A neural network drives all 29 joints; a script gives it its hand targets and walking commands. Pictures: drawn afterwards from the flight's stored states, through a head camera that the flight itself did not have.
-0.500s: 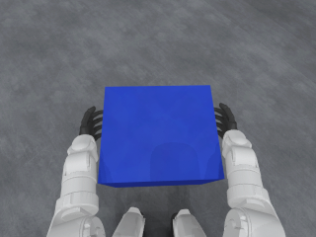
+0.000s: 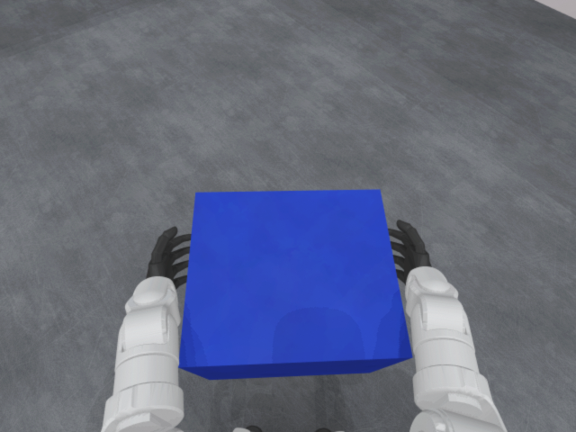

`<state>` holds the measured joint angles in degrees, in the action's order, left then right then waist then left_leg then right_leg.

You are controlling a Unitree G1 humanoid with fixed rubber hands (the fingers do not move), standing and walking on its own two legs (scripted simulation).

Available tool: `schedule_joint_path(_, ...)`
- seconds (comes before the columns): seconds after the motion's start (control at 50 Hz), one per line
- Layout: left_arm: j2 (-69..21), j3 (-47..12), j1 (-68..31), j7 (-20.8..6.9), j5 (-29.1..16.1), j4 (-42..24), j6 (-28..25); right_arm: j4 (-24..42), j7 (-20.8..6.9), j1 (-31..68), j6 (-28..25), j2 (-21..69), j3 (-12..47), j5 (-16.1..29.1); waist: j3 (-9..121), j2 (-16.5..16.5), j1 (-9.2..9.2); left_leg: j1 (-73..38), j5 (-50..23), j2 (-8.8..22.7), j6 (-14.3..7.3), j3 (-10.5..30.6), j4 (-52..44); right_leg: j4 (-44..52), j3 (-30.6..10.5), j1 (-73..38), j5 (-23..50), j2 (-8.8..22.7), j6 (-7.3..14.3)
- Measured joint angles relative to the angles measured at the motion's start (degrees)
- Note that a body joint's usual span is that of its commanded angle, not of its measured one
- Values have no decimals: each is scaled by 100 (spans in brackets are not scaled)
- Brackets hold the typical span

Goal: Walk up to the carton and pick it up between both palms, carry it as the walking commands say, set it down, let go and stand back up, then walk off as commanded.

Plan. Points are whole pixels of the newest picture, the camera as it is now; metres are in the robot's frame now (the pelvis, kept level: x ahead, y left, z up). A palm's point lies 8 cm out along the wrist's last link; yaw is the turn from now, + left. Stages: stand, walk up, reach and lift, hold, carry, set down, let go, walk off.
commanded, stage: reach and lift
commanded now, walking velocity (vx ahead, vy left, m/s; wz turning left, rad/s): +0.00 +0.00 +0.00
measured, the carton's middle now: (289, 290) +0.35 +0.01 -0.10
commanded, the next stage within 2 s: hold in 1.90 s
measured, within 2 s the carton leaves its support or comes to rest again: neither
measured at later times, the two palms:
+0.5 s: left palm (146, 278) +0.31 +0.19 +0.04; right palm (436, 265) +0.34 -0.17 +0.04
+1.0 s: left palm (135, 277) +0.29 +0.19 +0.08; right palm (456, 270) +0.31 -0.18 +0.08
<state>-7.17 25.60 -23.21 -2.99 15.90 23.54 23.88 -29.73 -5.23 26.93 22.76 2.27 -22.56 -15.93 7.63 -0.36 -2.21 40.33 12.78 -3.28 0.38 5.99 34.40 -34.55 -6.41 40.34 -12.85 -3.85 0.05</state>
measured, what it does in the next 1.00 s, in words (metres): stands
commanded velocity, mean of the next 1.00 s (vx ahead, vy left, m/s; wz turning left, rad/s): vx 0.00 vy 0.00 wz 0.00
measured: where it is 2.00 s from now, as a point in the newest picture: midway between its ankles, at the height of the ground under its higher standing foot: outside the picture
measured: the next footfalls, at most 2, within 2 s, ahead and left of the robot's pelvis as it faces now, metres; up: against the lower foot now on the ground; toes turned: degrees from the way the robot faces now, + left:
none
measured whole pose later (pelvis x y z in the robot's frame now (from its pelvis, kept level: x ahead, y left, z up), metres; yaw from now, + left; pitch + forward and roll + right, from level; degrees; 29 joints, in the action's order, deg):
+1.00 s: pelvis +0.02 +0.00 +0.03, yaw +1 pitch -6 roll +0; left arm -6.7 18.4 -13.1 -4.3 16.6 11.3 41.7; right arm -15.6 -5.5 15.5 40.5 4.1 -16.6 -15.9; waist 1.5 -0.1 -1.0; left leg 1.1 8.6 -2.1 0.1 6.7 15.2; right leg -15.8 -5.9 1.1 -9.0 -2.7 1.0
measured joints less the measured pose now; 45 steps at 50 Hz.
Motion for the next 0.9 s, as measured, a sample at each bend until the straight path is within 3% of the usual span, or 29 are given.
schedule_joint_path(0.4,-9,-314,623,-25,18,-303,523,402,24,-680,547,68,315,25,-229,-10,1,-2096,-291,76,-4,35,-1205,1125,-1,-2061,251,60,67)
schedule_joint_path(0.9,66,-718,1060,-115,-4,-1244,1715,1402,-4,-1169,1705,169,663,31,-559,11,52,-3913,-424,121,-23,80,-1948,1883,57,-3903,372,108,108)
